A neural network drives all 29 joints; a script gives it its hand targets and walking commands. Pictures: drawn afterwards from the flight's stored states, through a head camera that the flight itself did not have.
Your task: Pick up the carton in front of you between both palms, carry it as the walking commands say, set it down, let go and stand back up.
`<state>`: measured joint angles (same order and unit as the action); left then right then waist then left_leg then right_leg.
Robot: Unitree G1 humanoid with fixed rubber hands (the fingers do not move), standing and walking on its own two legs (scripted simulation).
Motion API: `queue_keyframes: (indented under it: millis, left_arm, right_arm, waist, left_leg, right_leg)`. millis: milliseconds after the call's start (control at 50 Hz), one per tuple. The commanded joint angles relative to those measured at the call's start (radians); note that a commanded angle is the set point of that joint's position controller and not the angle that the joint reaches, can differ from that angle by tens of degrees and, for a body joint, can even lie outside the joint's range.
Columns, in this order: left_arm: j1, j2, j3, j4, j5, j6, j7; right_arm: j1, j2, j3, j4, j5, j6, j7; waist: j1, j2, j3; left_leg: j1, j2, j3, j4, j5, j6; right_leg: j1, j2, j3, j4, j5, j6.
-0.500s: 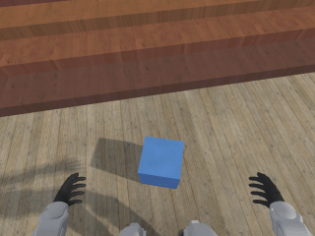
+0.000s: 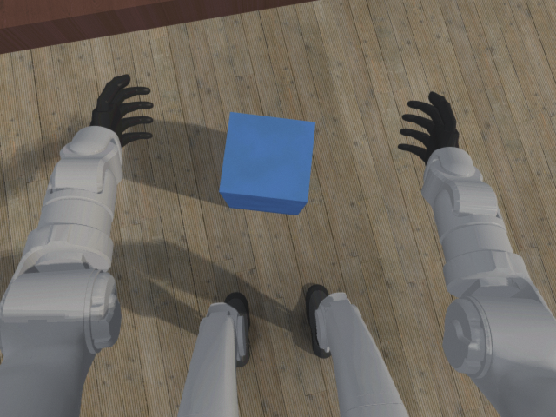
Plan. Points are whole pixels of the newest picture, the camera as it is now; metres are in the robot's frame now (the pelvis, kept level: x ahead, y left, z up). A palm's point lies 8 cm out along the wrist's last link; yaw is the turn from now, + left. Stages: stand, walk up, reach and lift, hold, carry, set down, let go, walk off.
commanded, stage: reach and lift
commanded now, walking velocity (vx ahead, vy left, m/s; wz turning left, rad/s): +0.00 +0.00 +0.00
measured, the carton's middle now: (267, 169) +0.56 -0.01 -0.55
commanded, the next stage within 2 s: none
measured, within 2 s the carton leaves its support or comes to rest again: neither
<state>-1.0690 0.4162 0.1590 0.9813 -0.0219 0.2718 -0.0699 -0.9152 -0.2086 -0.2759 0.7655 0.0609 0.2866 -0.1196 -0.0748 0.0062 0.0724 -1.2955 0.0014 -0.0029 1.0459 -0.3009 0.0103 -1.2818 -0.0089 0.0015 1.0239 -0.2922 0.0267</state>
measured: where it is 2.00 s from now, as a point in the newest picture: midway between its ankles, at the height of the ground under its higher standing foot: (280, 338)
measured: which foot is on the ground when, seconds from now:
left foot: down 0.00-1.00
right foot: down 0.00-1.00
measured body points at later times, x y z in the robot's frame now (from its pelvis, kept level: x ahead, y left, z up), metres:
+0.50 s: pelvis +0.04 +0.00 -0.03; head +0.39 +0.01 +0.24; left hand +0.62 +0.17 -0.18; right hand +0.54 -0.21 -0.18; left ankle +0.09 +0.11 -0.64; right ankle +0.09 -0.13 -0.64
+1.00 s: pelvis -0.03 +0.00 -0.26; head +0.36 +0.01 -0.03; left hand +0.60 +0.17 -0.42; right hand +0.53 -0.21 -0.42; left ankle +0.08 +0.11 -0.64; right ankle +0.09 -0.14 -0.64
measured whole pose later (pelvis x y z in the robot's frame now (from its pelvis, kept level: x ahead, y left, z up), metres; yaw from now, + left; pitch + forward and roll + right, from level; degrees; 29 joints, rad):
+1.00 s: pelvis -0.03 +0.00 -0.26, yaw -3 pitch +43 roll -5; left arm -1.67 0.54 -0.02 1.20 -0.17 0.17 0.02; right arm -1.46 -0.25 -0.28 0.96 0.19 0.17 -0.19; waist -0.08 -0.02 0.29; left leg -2.24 -0.02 -0.06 2.04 -0.55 0.00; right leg -2.20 0.03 0.00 1.99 -0.54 0.06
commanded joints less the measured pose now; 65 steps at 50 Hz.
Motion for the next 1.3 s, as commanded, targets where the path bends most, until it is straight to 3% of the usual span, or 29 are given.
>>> queue_keyframes:
  millis: [0, 160, 280, 340, 400, 440, 500, 600, 720, 800, 840, 940, 1020, 1100, 1200, 1280]
  left_arm:
    - [-0.411, 0.160, 0.033, -0.022, 0.023, -0.004, -0.016]
    - [-0.679, 0.171, 0.093, 0.036, 0.114, -0.031, -0.037]
    - [-0.710, 0.128, 0.108, -0.018, 0.145, -0.059, -0.026]
    - [-0.644, 0.066, 0.139, -0.022, 0.171, -0.084, -0.024]
    - [-0.573, 0.011, 0.181, -0.019, 0.204, -0.116, -0.018]
    - [-0.535, -0.007, 0.207, -0.012, 0.221, -0.134, -0.009]
    - [-0.489, -0.009, 0.228, 0.007, 0.233, -0.157, 0.007]
    - [-0.502, 0.036, 0.176, 0.011, 0.174, -0.189, 0.045]
    - [-0.642, 0.134, -0.007, -0.011, 0.000, -0.190, 0.090]
    - [-0.762, 0.184, -0.103, -0.020, -0.093, -0.166, 0.101]
    - [-0.829, 0.212, -0.134, -0.015, -0.127, -0.145, 0.105]
    - [-0.949, 0.235, -0.178, 0.112, -0.154, -0.111, 0.097]
    - [-0.982, 0.241, -0.186, 0.217, -0.145, -0.117, 0.079]
    - [-1.031, 0.257, -0.197, 0.248, -0.147, -0.139, 0.070]
    - [-1.119, 0.287, -0.244, 0.175, -0.200, -0.166, 0.088]
    - [-1.094, 0.276, -0.254, 0.172, -0.212, -0.175, 0.088]
  right_arm:
    - [-0.342, -0.093, -0.057, -0.064, -0.027, 0.004, -0.017]
    - [-0.556, -0.053, -0.189, -0.086, -0.118, -0.021, -0.017]
    - [-0.517, -0.025, -0.226, -0.145, -0.142, -0.064, -0.001]
    - [-0.455, 0.018, -0.246, -0.138, -0.160, -0.099, 0.015]
    - [-0.405, 0.058, -0.270, -0.118, -0.190, -0.140, 0.028]
    - [-0.385, 0.070, -0.283, -0.101, -0.207, -0.164, 0.030]
    - [-0.366, 0.076, -0.283, -0.068, -0.213, -0.190, 0.028]
    - [-0.409, 0.051, -0.237, -0.045, -0.172, -0.213, 0.012]
    - [-0.505, -0.049, -0.100, -0.019, -0.013, -0.208, -0.037]
    - [-0.589, -0.114, -0.032, -0.015, 0.078, -0.182, -0.064]
    - [-0.662, -0.147, -0.010, -0.014, 0.112, -0.162, -0.075]
    - [-0.812, -0.167, -0.001, 0.081, 0.134, -0.131, -0.072]
    - [-0.873, -0.165, -0.017, 0.181, 0.103, -0.137, -0.053]
    - [-0.934, -0.185, -0.028, 0.233, 0.081, -0.162, -0.040]
    - [-1.013, -0.231, -0.001, 0.203, 0.108, -0.196, -0.048]
    - [-0.996, -0.195, 0.031, 0.211, 0.135, -0.204, -0.049]
  waist:
    - [-0.022, 0.057, -0.847]
    - [-0.048, 0.103, -0.956]
    - [-0.063, 0.157, -1.177]
    - [-0.059, 0.164, -1.152]
    - [-0.046, 0.150, -1.098]
    - [-0.036, 0.132, -1.074]
    - [-0.018, 0.102, -1.022]
    - [-0.004, 0.062, -1.056]
    - [-0.024, 0.111, -1.267]
    - [-0.036, 0.171, -1.322]
    - [-0.034, 0.179, -1.323]
    - [-0.039, 0.153, -1.105]
    - [-0.038, 0.118, -0.910]
    - [-0.039, 0.103, -0.829]
    - [-0.048, 0.103, -0.908]
    - [-0.021, 0.095, -0.890]
  left_leg:
    - [0.400, -0.046, 0.005, -0.102, -0.051, -0.027]
    - [0.429, -0.062, -0.009, -0.066, 0.084, -0.029]
    - [0.650, -0.067, -0.037, 0.003, 0.511, -0.025]
    - [0.634, -0.059, -0.055, 0.043, 0.680, -0.021]
    - [0.530, -0.051, -0.066, 0.093, 0.760, -0.016]
    - [0.422, -0.051, -0.067, 0.132, 0.728, -0.015]
    - [0.185, -0.056, -0.053, 0.206, 0.577, -0.019]
    - [-0.099, -0.064, -0.028, 0.378, 0.440, -0.023]
    - [-0.067, -0.057, -0.013, 0.620, 0.416, -0.022]
    - [0.012, -0.046, -0.006, 0.743, 0.372, -0.027]
    - [0.000, -0.041, -0.001, 0.776, 0.274, -0.027]
    - [-0.146, -0.017, -0.010, 0.827, 0.018, -0.022]
    - [-0.280, -0.003, -0.020, 0.870, -0.097, -0.024]
    - [-0.315, 0.003, -0.029, 0.930, -0.086, -0.026]
    - [-0.248, -0.004, -0.029, 1.001, 0.021, -0.021]
    - [-0.232, -0.007, -0.024, 1.045, 0.136, -0.016]
  right_leg:
    - [0.319, 0.055, -0.063, -0.087, -0.030, 0.040]
    - [0.256, 0.071, -0.086, -0.054, 0.074, 0.047]
    - [0.199, 0.087, -0.090, -0.026, 0.359, 0.037]
    - [0.096, 0.088, -0.080, -0.005, 0.447, 0.035]
    - [-0.003, 0.088, -0.068, 0.041, 0.494, 0.041]
    - [-0.054, 0.087, -0.061, 0.090, 0.484, 0.047]
    - [-0.108, 0.080, -0.052, 0.193, 0.440, 0.053]
    - [-0.120, 0.082, -0.044, 0.392, 0.446, 0.058]
    - [-0.176, 0.088, -0.070, 0.618, 0.417, 0.061]
    - [-0.268, 0.081, -0.094, 0.715, 0.320, 0.058]
    - [-0.276, 0.074, -0.103, 0.754, 0.234, 0.053]
    - [-0.357, 0.051, -0.110, 0.830, 0.008, 0.046]
    - [-0.386, 0.039, -0.100, 0.889, -0.069, 0.043]
    - [-0.382, 0.035, -0.091, 0.955, -0.047, 0.043]
    - [-0.352, 0.040, -0.088, 1.023, 0.060, 0.036]
    - [-0.322, 0.051, -0.076, 1.056, 0.166, 0.034]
